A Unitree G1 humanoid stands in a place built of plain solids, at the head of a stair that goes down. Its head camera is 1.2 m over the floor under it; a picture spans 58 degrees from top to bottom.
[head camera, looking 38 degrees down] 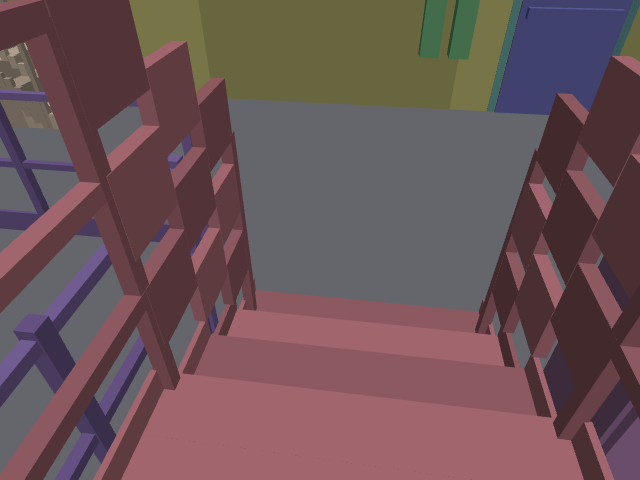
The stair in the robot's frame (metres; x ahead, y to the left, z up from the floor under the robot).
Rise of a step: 0.17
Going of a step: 0.30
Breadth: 1.25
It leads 8 degrees to the right of straight ahead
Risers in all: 4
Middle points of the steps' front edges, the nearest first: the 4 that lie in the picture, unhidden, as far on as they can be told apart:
0.76 -0.12 0.00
1.06 -0.16 -0.17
1.36 -0.20 -0.34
1.65 -0.24 -0.51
